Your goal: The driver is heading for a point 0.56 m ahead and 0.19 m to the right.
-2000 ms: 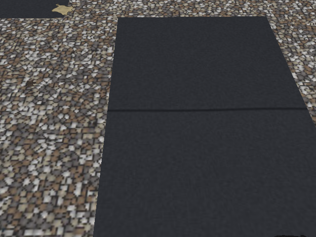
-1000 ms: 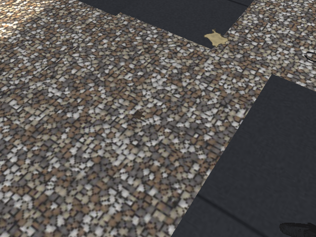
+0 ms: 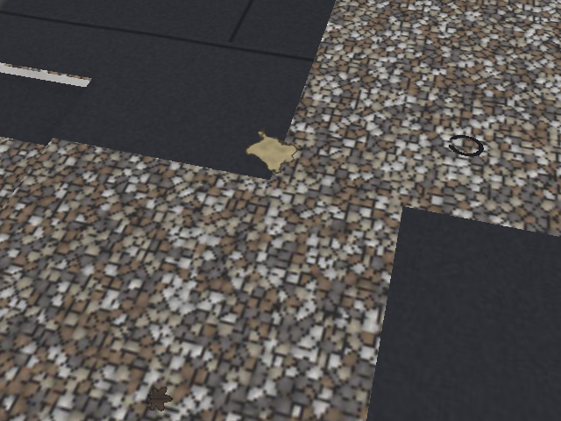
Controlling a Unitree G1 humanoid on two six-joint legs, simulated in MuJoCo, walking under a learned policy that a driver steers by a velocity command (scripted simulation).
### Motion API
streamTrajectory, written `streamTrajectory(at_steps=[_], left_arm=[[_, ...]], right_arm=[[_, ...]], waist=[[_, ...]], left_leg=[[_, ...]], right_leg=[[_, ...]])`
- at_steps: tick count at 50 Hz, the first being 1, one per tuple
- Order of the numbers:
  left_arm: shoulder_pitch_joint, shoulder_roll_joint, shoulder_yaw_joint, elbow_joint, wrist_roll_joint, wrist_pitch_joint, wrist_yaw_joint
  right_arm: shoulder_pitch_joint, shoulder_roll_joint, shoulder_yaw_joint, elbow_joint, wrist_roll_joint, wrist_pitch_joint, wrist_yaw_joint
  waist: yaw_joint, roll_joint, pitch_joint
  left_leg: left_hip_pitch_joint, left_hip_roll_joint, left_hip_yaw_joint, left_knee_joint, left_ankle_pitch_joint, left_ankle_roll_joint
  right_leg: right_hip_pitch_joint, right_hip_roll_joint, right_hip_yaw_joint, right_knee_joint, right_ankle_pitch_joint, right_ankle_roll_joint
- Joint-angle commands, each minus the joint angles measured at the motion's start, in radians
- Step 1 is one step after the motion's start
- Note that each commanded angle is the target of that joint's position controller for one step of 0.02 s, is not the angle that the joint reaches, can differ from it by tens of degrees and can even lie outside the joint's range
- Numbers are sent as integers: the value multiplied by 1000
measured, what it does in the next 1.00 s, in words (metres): steps on the spot, turning right: left foot, then right foot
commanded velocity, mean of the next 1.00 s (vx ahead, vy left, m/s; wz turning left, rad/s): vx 0.02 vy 0.00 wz -0.54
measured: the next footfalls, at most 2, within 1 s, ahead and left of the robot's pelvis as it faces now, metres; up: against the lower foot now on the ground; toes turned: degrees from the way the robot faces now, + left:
left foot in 0.10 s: +0.14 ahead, +0.14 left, +0.00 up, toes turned -10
right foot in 0.52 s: +0.04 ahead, -0.11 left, +0.00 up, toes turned -21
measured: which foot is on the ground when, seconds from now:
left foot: up 0.00-0.08, down 0.10-0.52, up 0.54-0.96, down 0.98-1.00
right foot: down 0.00-0.10, up 0.12-0.50, down 0.52-1.00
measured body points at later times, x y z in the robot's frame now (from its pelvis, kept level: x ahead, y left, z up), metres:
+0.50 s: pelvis +0.04 +0.02 +0.00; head +0.08 +0.00 +0.44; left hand +0.28 +0.23 -0.09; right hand +0.10 -0.30 -0.11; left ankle +0.11 +0.15 -0.74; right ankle +0.01 -0.09 -0.73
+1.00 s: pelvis +0.05 +0.01 -0.01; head +0.07 +0.00 +0.44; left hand +0.34 +0.15 -0.09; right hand +0.04 -0.31 -0.10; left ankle +0.12 +0.12 -0.74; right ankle +0.00 -0.09 -0.74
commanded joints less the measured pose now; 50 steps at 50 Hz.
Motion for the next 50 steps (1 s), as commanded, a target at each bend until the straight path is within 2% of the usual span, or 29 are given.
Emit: streamTrajectory(at_steps=[1, 3, 4, 5, 6, 7, 8, 9, 10, 11, 13, 15, 18, 22, 24, 25, 26, 27, 28, 29, 31, 32, 34, 39, 45, 47, 48, 49, 50], left_arm=[[-28, 152, 41, -77, -1, 6, 11], [-42, 141, 39, -86, -5, 9, 11], [-63, 130, 35, -93, -11, 11, 13], [-34, 92, 24, -97, -5, 10, 12], [59, 34, 9, -93, 15, 7, 9], [63, 95, 24, -116, 9, -2, 7], [81, 168, 47, -87, 7, -2, 9], [61, 184, 59, -68, -4, 10, 11], [62, 162, 58, -55, -9, 27, 16], [53, 141, 53, -62, -8, 38, 17], [24, 92, 40, -81, -14, 43, 12], [-18, 72, 33, -106, -14, 39, 9], [-40, 60, 25, -126, -7, 37, -5], [-21, 80, 35, -133, -6, 44, -24], [32, 75, 41, -117, -5, 45, -34], [71, 85, 50, -101, -2, 44, -32], [101, 139, 67, -99, 0, 41, -23], [99, 255, 87, -133, 3, 35, -5], [120, 242, 80, -141, 48, 9, -16], [78, 214, 69, -133, 51, -10, -19], [-16, 150, 50, -135, 10, -16, -6], [-38, 140, 43, -137, 2, -12, 1], [-26, 129, 37, -136, 10, -7, 11], [2, 157, 48, -127, 5, 2, 23], [-22, 144, 37, -120, 13, 13, 5], [-49, 129, 29, -116, 6, 15, 3], [-63, 113, 22, -115, -1, 15, 4], [-32, 89, 14, -106, 5, 10, 6], [24, 52, 2, -101, 31, 3, 5]], right_arm=[[13, -91, -31, -62, 6, -13, 6], [33, -102, -41, -60, 8, -26, 13], [66, -104, -46, -49, 8, -35, 14], [87, -146, -58, -48, -3, -40, 10], [56, -215, -71, -73, -20, -30, -1], [98, -217, -77, -50, -46, -20, 5], [83, -165, -65, -65, -35, -19, 7], [54, -120, -55, -69, -23, -16, 4], [24, -99, -48, -78, -11, -10, 2], [4, -100, -47, -76, -4, -4, -2], [9, -105, -50, -69, -12, 8, -10], [33, -115, -58, -60, -15, 17, -18], [24, -146, -74, -54, -8, 25, -15], [8, -168, -86, -42, 11, 27, -1], [-15, -171, -89, -35, 29, 27, 0], [9, -149, -85, -20, 35, 27, 1], [56, -105, -75, -3, 20, 26, 6], [45, -44, -51, -50, -39, 28, 11], [-65, -93, -66, -82, -19, 22, -1], [-79, -122, -77, -76, 6, 24, -8], [-43, -126, -87, -41, 0, 31, -20], [-26, -125, -89, -37, -6, 31, -21], [-10, -104, -86, -32, 1, 25, -12], [-60, -72, -70, -45, 8, 18, -2], [-38, -80, -65, -40, 19, 9, 22], [-8, -70, -63, -34, 19, 0, 31], [22, -59, -60, -24, 13, -6, 35], [30, -80, -62, -27, -3, -11, 34], [36, -148, -70, -42, -22, -11, 29]], waist=[[-18, -155, -180], [-35, -175, -172], [-62, -178, -164], [-50, -128, -179], [20, 120, -195], [7, 298, -192], [-5, 188, -178], [-10, 114, -153], [-4, 88, -136], [-6, 97, -116], [-20, 135, -101], [-47, 164, -121], [-59, 174, -153], [-55, 186, -150], [-16, 167, -143], [-4, 136, -143], [-12, -20, -130], [-45, -351, -111], [49, -279, -167], [22, -196, -122], [-21, -145, -98], [-35, -151, -104], [-40, -151, -137], [-10, -159, -133], [7, -179, -129], [-19, -169, -130], [-46, -158, -128], [-40, -116, -133], [3, 63, -164]], left_leg=[[159, -49, 27, -97, 10, 7], [211, -54, 21, -238, 27, 31], [286, -45, 31, -371, 130, 52], [401, 71, -41, -425, 238, 98], [520, 297, -240, -411, 533, 206], [531, 420, -467, -454, 604, 372], [517, 395, -408, -446, 541, 385], [497, 325, -274, -425, 483, 339], [477, 267, -182, -422, 432, 302], [455, 248, -134, -429, 417, 296], [440, 203, -38, -456, 399, 295], [495, 226, -16, -458, 415, 317], [498, 261, 22, -455, 416, 329], [476, 291, 54, -438, 368, 318], [442, 282, 89, -380, 316, 275], [392, 253, 128, -315, 241, 225], [247, 185, 218, -146, 63, 134], [-52, 36, 273, 166, -421, 25], [-81, -11, 102, 333, -462, 28], [-88, 9, 68, 388, -376, 41], [-91, 25, 52, 360, -224, 45], [-58, 14, 57, 370, -177, 35], [-18, -10, 63, 363, -123, 23], [25, -31, 47, 95, -98, 11], [205, -31, 69, -89, -143, 33], [281, -32, 79, -236, -77, 53], [363, -29, 87, -381, 49, 70], [453, 27, 41, -439, 184, 94], [534, 193, -114, -446, 396, 156]], right_leg=[[73, -228, 233, -54, 276, -142], [111, -223, 293, -5, 258, -117], [102, -196, 298, 32, 224, -88], [43, -152, 270, 114, 72, -42], [-91, -23, 113, 333, -344, 21], [-256, 21, 12, 530, -529, 70], [-274, -38, 27, 683, -469, 98], [-287, -57, 15, 740, -394, 117], [-284, -71, -2, 765, -349, 138], [-287, -82, -18, 775, -304, 153], [-261, -91, -78, 701, -248, 168], [-257, -110, -99, 607, -242, 175], [-161, -145, -127, 453, -236, 160], [-47, -143, -177, 273, -200, 118], [51, -124, -211, 90, -80, 72], [140, -102, -207, -7, -7, 39], [266, -182, -56, -91, 179, -13], [368, -453, 320, -87, 545, -167], [263, -517, 400, -134, 473, -304], [233, -454, 309, -147, 372, -265], [217, -360, 210, -134, 287, -165], [194, -337, 185, -128, 332, -158], [201, -316, 171, -121, 367, -162], [238, -299, 230, -103, 258, -160], [168, -304, 295, -66, 279, -168], [162, -284, 306, -36, 294, -147], [135, -258, 297, -22, 256, -116], [88, -223, 275, -4, 148, -65], [23, -128, 168, 137, -65, -2]])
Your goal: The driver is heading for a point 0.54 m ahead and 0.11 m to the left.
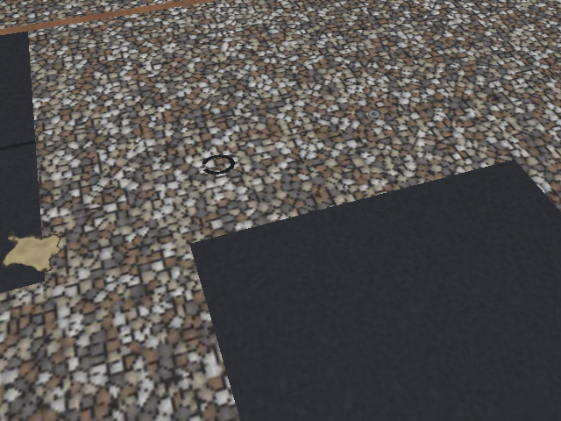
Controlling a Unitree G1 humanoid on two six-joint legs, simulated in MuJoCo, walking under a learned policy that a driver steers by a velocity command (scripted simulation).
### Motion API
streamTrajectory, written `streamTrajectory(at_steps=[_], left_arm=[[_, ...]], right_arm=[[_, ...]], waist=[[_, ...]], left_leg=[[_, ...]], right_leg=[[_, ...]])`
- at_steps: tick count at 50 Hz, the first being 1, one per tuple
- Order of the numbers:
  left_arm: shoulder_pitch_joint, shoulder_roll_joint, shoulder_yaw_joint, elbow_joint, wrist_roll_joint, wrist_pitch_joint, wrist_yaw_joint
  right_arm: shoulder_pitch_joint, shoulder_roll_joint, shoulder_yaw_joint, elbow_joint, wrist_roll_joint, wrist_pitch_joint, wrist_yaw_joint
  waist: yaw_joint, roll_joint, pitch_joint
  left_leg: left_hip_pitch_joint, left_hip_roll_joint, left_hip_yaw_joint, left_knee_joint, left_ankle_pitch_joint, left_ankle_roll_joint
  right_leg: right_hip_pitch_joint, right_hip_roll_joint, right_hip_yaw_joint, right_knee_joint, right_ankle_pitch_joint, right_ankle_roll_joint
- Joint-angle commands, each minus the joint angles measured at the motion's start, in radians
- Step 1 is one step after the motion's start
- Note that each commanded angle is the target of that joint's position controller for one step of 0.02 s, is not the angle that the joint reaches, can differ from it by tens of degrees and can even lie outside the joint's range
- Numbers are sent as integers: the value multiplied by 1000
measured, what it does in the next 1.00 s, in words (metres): walks ahead: right foot, then left foot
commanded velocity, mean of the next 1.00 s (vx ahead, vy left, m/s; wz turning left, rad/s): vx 0.37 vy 0.00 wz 0.07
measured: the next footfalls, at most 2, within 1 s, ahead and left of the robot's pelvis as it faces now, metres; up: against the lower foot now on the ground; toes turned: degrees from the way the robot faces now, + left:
right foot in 0.36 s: +0.09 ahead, -0.14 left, +0.00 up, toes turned +0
left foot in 0.82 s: +0.45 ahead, +0.09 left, +0.00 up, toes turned +6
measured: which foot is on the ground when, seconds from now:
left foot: down 0.00-0.36, up 0.38-0.80, down 0.82-1.00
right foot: down 0.00-0.00, up 0.02-0.34, down 0.36-0.84, up 0.86-1.00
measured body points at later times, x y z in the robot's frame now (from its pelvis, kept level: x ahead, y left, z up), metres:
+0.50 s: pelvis +0.10 -0.04 +0.01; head +0.11 -0.06 +0.46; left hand +0.17 +0.23 -0.09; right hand +0.20 -0.32 -0.11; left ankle +0.08 +0.11 -0.66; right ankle +0.05 -0.14 -0.73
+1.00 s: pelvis +0.37 +0.02 +0.00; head +0.40 +0.03 +0.45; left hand +0.44 +0.31 -0.10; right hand +0.54 -0.23 -0.10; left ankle +0.41 +0.09 -0.73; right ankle +0.36 -0.14 -0.65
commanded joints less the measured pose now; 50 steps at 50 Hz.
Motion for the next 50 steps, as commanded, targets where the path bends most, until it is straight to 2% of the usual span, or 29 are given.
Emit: streamTrajectory(at_steps=[1, 2, 3, 4, 5, 7, 11, 14, 16, 17, 18, 19, 20, 21, 24, 30, 35, 38, 39, 40, 41, 42, 43, 44, 45, 46, 47, 48, 50], left_arm=[[66, 76, 20, -56, 12, -24, 3], [41, 119, 27, -48, 20, -26, 8], [-6, 131, 34, -53, 11, -29, 6], [-35, 134, 38, -49, 7, -29, 5], [-46, 145, 45, -53, 3, -32, 2], [-27, 110, 38, -35, -10, -50, -9], [-65, 34, 13, -27, -11, -93, -27], [-24, 53, 19, -6, -19, -107, -40], [75, 69, 28, 37, -20, -107, -38], [157, 86, 35, 57, -26, -107, -30], [277, 141, 47, 74, -22, -108, -18], [331, 283, 80, 79, -6, -109, -25], [309, 220, 64, 83, 0, -122, -32], [259, 155, 42, 76, -1, -134, -33], [189, 102, 19, 66, 4, -135, -34], [225, 125, 22, 97, 0, -128, -18], [281, 145, 29, 150, -10, -130, -17], [268, 166, 37, 158, -7, -118, -11], [263, 182, 42, 155, -3, -111, -6], [250, 188, 43, 148, 2, -99, 1], [253, 185, 39, 135, 7, -95, 11], [340, 96, 9, 86, 27, -109, 7], [363, 54, -16, 97, 25, -142, -10], [248, 150, 11, 66, -19, -169, -26], [159, 153, 7, 33, -38, -184, -29], [128, 140, 5, 30, -25, -188, -22], [134, 147, 14, 38, -4, -178, -14], [158, 143, 15, 44, 5, -163, -12], [206, 108, 9, 60, 17, -139, -6]], right_arm=[[-5, -153, -21, -58, -40, -21, 0], [-28, -101, -8, -71, -28, -26, 1], [0, -114, -12, -57, -16, -26, -3], [46, -166, -26, -42, -3, -24, -9], [75, -187, -31, -28, 7, -24, -16], [110, -168, -25, -18, 17, -25, -27], [120, -160, -25, -15, 22, -25, -25], [130, -183, -30, -10, 35, -20, -11], [131, -160, -21, -7, 38, -19, -4], [123, -115, -4, -7, 29, -25, 1], [85, -33, 23, -28, 9, -35, 10], [65, -29, 24, -93, 22, -58, 2], [42, -123, -1, -94, 45, -71, -5], [53, -153, -12, -84, 52, -78, 1], [48, -120, -10, -58, 21, -87, 18], [-76, -39, 23, -91, 22, -79, 39], [-189, -48, 30, -136, 37, -77, 65], [-177, -78, 19, -150, 31, -77, 77], [-124, -102, 7, -141, 27, -72, 75], [0, -137, -15, -111, 27, -67, 69], [147, -183, -39, -78, 30, -59, 55], [270, -295, -66, -72, 16, -53, 41], [274, -257, -53, -68, 36, -55, 44], [245, -201, -37, -70, 27, -54, 40], [193, -180, -31, -75, 23, -54, 35], [121, -160, -22, -84, 15, -57, 33], [69, -132, -13, -98, 1, -62, 31], [44, -123, -9, -107, -8, -63, 29], [38, -124, -8, -84, -5, -72, 27]], waist=[[60, 246, -113], [26, 219, -95], [-6, 216, -68], [-38, 220, -30], [-49, 217, 16], [-50, 173, 33], [-67, 185, 2], [-40, 180, -6], [12, 147, -24], [54, 130, -53], [104, -19, -94], [105, -247, -89], [107, -172, -21], [77, -154, 44], [38, -92, 64], [62, -76, 61], [80, -55, 102], [42, -60, 55], [10, -80, -2], [-59, -84, -86], [-129, -63, -171], [-110, 148, -327], [-90, 245, -474], [-120, 169, -359], [-104, 101, -217], [-55, 15, -107], [-15, 11, -72], [12, 34, -63], [39, 49, -73]], left_leg=[[112, 322, -332, -186, 326, 210], [78, 328, -362, -242, 67, 252], [98, 297, -367, -276, -180, 233], [124, 293, -389, -313, -320, 228], [150, 314, -421, -328, -350, 234], [202, 283, -374, -334, -314, 219], [151, 213, -223, -326, -142, 203], [57, 219, -195, -298, -121, 215], [-54, 205, -177, -234, -145, 188], [-138, 179, -147, -156, -161, 150], [-269, 92, -41, 123, -186, 79], [-502, 2, 47, 396, -302, 36], [-592, 55, -21, 571, -322, 41], [-635, 93, -41, 616, -215, 59], [-591, 141, -25, 556, -12, 55], [-453, 102, 51, 238, 258, -7], [-392, 72, 50, 78, 330, 46], [-327, 22, 79, 51, 231, 102], [-247, -12, 105, 64, 186, 122], [-89, -54, 134, 57, 173, 148], [163, -48, 94, 51, 193, 178], [594, 209, -334, 70, 147, 323], [733, 363, -798, -139, -48, 446], [649, 330, -721, -194, -144, 383], [492, 292, -580, -211, -107, 343], [309, 259, -460, -225, 90, 320], [185, 228, -359, -229, 318, 304], [99, 208, -305, -238, 486, 306], [1, 190, -202, -243, 719, 315]], right_leg=[[-61, -28, -3, 65, -224, 11], [-52, -65, -33, 134, -256, 48], [-103, -66, -69, 183, -226, 57], [-185, -66, -100, 267, -245, 71], [-276, -87, -96, 346, -241, 78], [-341, -107, -118, 360, -200, 72], [-172, -103, -196, 143, -126, 53], [10, -80, -234, -37, -27, 28], [209, -65, -246, -139, 64, 4], [342, -102, -198, -146, 48, -13], [475, -278, 36, -230, -73, -64], [505, -485, 427, -350, -324, -221], [435, -509, 512, -390, -466, -286], [409, -460, 420, -394, -448, -257], [343, -350, 181, -415, -95, -188], [248, -276, -76, -448, 251, -169], [298, -335, -153, -456, 270, -149], [400, -356, -208, -341, 612, -115], [428, -352, -226, -248, 821, -101], [418, -329, -263, -73, 985, -79], [276, -299, -292, 155, 951, -43], [-127, -189, -299, 565, 471, 19], [-340, -29, -135, 812, -279, 47], [-447, -93, -46, 862, -234, 30], [-465, -138, -69, 815, -160, 13], [-431, -174, -90, 725, -106, 15], [-352, -207, -97, 659, -76, 25], [-283, -214, -102, 642, -75, 39], [-214, -209, -130, 571, -56, 75]])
